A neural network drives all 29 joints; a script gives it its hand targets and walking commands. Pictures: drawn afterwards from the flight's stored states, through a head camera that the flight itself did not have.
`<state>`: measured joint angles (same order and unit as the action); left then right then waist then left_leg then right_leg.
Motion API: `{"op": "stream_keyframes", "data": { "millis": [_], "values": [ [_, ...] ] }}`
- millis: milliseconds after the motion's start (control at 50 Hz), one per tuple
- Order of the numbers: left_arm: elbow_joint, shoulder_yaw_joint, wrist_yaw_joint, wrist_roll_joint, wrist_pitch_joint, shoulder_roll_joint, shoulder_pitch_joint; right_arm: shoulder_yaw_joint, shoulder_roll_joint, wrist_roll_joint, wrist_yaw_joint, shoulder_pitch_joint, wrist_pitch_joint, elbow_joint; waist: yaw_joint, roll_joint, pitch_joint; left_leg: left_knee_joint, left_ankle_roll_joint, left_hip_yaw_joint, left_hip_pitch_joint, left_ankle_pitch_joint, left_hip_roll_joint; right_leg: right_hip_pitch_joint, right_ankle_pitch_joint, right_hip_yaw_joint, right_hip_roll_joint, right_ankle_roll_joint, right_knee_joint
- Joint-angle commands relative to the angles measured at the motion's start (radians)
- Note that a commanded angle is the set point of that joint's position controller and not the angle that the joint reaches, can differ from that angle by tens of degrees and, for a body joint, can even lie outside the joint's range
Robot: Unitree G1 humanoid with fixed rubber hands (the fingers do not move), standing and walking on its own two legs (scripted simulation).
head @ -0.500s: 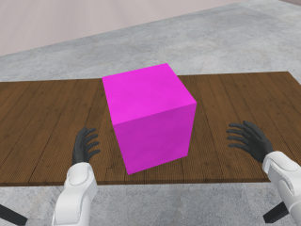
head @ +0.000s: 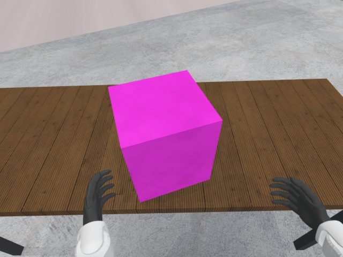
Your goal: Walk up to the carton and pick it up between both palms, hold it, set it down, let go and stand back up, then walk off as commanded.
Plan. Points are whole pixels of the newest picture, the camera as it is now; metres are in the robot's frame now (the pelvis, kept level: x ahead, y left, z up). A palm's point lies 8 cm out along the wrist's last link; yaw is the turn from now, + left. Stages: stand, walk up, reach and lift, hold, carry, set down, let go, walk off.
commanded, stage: set down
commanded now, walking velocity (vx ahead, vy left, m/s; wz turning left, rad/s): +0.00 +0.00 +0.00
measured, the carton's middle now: (163, 137) +0.42 +0.10 +0.04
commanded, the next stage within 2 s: let go in 1.30 s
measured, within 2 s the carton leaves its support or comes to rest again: neither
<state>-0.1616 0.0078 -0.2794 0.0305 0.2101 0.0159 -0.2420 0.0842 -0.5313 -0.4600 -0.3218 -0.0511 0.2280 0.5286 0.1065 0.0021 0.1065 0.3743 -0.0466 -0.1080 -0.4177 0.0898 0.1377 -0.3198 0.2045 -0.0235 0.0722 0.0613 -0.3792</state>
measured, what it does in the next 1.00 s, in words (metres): stands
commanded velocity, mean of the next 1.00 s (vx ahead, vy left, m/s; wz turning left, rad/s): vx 0.00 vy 0.00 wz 0.00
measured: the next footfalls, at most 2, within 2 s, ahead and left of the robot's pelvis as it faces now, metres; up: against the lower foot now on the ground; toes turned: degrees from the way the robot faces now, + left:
none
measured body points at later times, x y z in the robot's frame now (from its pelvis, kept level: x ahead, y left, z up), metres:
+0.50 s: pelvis +0.02 +0.01 +0.00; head +0.06 +0.02 +0.45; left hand +0.19 +0.22 -0.02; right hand +0.23 -0.25 -0.04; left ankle +0.05 +0.16 -0.74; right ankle -0.02 -0.08 -0.74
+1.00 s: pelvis +0.02 +0.02 +0.00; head +0.05 +0.04 +0.45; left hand +0.19 +0.23 -0.03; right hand +0.22 -0.21 -0.06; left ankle +0.05 +0.16 -0.74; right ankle -0.02 -0.08 -0.74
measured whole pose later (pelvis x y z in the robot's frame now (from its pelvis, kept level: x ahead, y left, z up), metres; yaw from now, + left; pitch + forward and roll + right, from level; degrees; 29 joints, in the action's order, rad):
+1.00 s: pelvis +0.02 +0.02 +0.00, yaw +1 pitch +6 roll +0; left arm 0.12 -0.03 -0.10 0.00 -0.02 0.00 -0.36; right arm 0.12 -0.37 -0.29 -0.17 -0.20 0.33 0.69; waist 0.08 0.04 0.06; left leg 0.38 -0.03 -0.11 -0.34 0.14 0.08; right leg -0.23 0.25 -0.02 0.02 0.03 -0.38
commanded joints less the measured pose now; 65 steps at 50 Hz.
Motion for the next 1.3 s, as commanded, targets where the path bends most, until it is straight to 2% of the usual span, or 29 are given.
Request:
{"op": "stream_keyframes", "data": {
  "millis": [0,80,160,260,360,440,600,680,800,980,1120,1280],
  "values": [
    [-0.049,-0.016,0.023,-0.070,-0.135,-0.081,0.037,-0.054,-0.192,0.000,0.000,0.078,0.126,-0.099,-0.031,0.163,0.095,0.019,0.098,0.091,0.295,-0.084,-0.151,0.088,-0.227,0.130,-0.056,-0.005,0.050],
    [-0.056,-0.009,0.024,-0.070,-0.200,-0.095,-0.033,-0.048,-0.188,-0.015,-0.007,0.027,0.193,-0.110,-0.021,0.154,0.118,0.030,0.098,0.092,0.272,-0.114,-0.151,0.096,-0.292,0.126,-0.051,-0.007,0.029],
    [0.009,0.003,0.036,-0.077,-0.236,-0.117,-0.092,-0.042,-0.175,-0.013,-0.006,-0.043,0.225,-0.041,-0.033,0.148,0.083,0.030,0.097,0.094,0.270,-0.110,-0.148,0.070,-0.269,0.123,-0.046,0.001,0.035],
    [0.072,-0.006,0.058,-0.079,-0.270,-0.100,-0.119,-0.029,-0.153,0.007,0.008,-0.106,0.247,0.021,-0.033,0.162,0.066,0.032,0.098,0.091,0.260,-0.104,-0.151,0.073,-0.250,0.129,-0.051,0.002,0.038],
    [0.104,-0.024,0.073,-0.069,-0.307,-0.055,-0.100,-0.021,-0.115,0.025,0.029,-0.111,0.262,0.017,-0.015,0.177,0.076,0.044,0.102,0.083,0.225,-0.088,-0.164,0.094,-0.254,0.142,-0.065,-0.005,0.025],
    [0.152,-0.037,0.088,-0.073,-0.314,-0.031,-0.095,-0.005,-0.079,0.041,0.048,-0.116,0.259,0.020,-0.011,0.163,0.063,0.048,0.102,0.078,0.218,-0.083,-0.170,0.102,-0.262,0.144,-0.073,-0.006,0.023],
    [0.224,-0.069,0.130,-0.074,-0.302,0.019,-0.100,-0.012,-0.031,0.106,0.090,-0.146,0.232,0.047,-0.040,0.127,0.041,0.038,0.093,0.080,0.259,-0.115,-0.172,0.127,-0.339,0.114,-0.081,-0.013,0.028],
    [0.265,-0.071,0.145,-0.067,-0.296,0.041,-0.099,-0.029,-0.011,0.138,0.109,-0.146,0.220,0.066,-0.060,0.110,0.028,0.032,0.085,0.085,0.293,-0.126,-0.172,0.125,-0.340,0.090,-0.079,-0.014,0.038],
    [0.311,-0.063,0.163,-0.059,-0.257,0.073,-0.064,-0.047,0.032,0.193,0.139,-0.133,0.184,0.085,-0.077,0.095,0.008,0.026,0.080,0.090,0.348,-0.104,-0.171,0.099,-0.247,0.066,-0.083,-0.016,0.066],
    [0.376,-0.045,0.184,-0.054,-0.159,0.135,0.035,-0.098,0.073,0.279,0.185,-0.071,0.090,0.089,-0.084,0.096,-0.076,0.022,0.077,0.089,0.419,-0.014,-0.167,0.013,-0.009,0.056,-0.096,-0.014,0.121],
    [0.423,-0.039,0.196,-0.064,-0.085,0.168,0.063,-0.125,0.104,0.324,0.205,-0.057,0.015,0.091,-0.090,0.099,-0.139,0.017,0.070,0.086,0.460,0.039,-0.168,-0.035,0.118,0.057,-0.100,-0.018,0.156],
    [0.523,-0.039,0.241,-0.071,-0.003,0.219,0.090,-0.124,0.165,0.382,0.237,-0.051,-0.067,0.095,-0.095,0.111,-0.215,0.007,0.066,0.065,0.466,0.134,-0.175,-0.079,0.246,0.069,-0.115,-0.031,0.190]
  ]
}}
